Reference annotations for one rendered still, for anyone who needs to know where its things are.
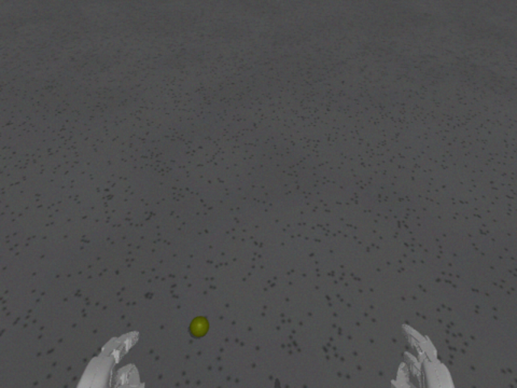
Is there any ball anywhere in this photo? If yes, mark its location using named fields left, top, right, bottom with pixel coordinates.
left=190, top=316, right=209, bottom=337

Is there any right robot hand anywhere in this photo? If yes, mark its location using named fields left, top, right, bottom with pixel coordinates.
left=391, top=324, right=455, bottom=388

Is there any left robot hand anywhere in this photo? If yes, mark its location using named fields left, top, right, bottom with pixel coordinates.
left=76, top=331, right=145, bottom=388

